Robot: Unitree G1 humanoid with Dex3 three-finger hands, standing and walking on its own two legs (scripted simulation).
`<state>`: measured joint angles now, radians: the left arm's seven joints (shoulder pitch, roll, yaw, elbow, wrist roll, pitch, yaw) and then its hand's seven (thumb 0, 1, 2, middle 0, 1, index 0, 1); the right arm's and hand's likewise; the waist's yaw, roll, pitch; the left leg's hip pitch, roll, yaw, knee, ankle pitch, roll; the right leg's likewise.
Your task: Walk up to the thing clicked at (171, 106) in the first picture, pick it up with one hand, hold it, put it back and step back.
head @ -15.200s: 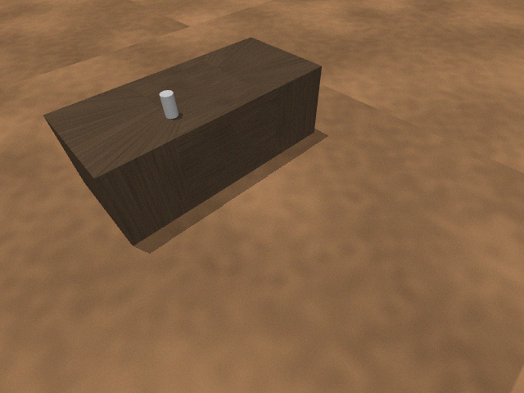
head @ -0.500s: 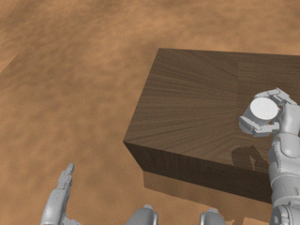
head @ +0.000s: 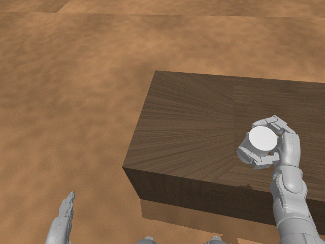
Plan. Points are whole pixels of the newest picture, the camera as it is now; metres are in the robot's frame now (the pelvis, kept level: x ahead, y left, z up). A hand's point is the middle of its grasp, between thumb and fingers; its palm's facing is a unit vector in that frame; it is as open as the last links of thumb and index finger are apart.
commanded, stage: lift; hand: right
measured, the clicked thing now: (255, 146) +0.38 -0.18 +0.02
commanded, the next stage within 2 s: hold in 0.50 s
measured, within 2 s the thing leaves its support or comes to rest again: neither
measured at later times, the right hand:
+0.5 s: hand (260, 145) +0.36 -0.17 +0.06, palm faces +0.17 +0.99 +0.00, open 9.1 cm
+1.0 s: hand (262, 145) +0.35 -0.17 +0.08, palm faces +0.16 +0.99 +0.00, open 9.1 cm
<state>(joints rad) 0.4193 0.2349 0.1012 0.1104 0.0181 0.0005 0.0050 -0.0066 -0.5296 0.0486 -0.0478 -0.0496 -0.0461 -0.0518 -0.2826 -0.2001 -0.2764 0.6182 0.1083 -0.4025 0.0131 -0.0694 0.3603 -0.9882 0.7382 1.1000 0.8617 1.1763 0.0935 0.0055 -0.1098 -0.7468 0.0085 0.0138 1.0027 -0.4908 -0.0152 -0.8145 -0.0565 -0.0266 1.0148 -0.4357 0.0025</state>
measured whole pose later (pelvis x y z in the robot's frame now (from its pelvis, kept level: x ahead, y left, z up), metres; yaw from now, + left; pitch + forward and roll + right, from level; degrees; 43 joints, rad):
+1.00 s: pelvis +0.01 +0.00 +0.03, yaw +0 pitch +8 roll +0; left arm 0.37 0.22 0.10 0.25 -0.01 0.02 0.04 -0.01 -0.52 0.05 -0.05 -0.06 -0.05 -0.06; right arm -0.12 -0.16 -0.17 0.41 0.14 -0.32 -0.01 -0.07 0.36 -1.00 0.74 1.10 0.86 1.18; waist 0.05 0.00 -0.07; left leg -0.54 0.02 0.00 0.85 -0.45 -0.02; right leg -0.59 -0.04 -0.04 0.84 -0.38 0.00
